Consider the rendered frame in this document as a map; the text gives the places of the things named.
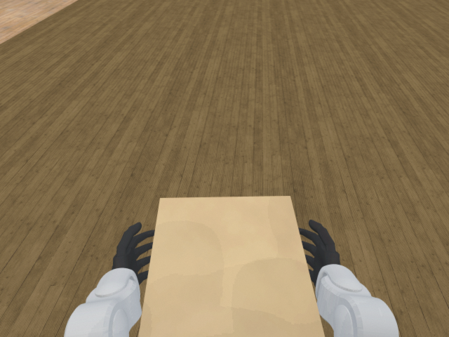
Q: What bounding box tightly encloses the left robot forearm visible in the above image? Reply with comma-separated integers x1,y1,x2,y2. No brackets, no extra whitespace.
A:
64,268,142,337

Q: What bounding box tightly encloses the right robot forearm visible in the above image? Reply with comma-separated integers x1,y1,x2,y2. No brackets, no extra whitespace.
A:
316,264,399,337

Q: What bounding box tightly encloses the carton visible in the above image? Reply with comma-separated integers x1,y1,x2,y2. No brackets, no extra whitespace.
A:
138,196,325,337

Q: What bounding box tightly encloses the left robot hand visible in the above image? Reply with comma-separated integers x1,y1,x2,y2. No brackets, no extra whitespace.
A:
112,222,155,285

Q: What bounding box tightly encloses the right robot hand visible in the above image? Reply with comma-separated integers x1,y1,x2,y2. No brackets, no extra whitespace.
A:
298,220,340,287

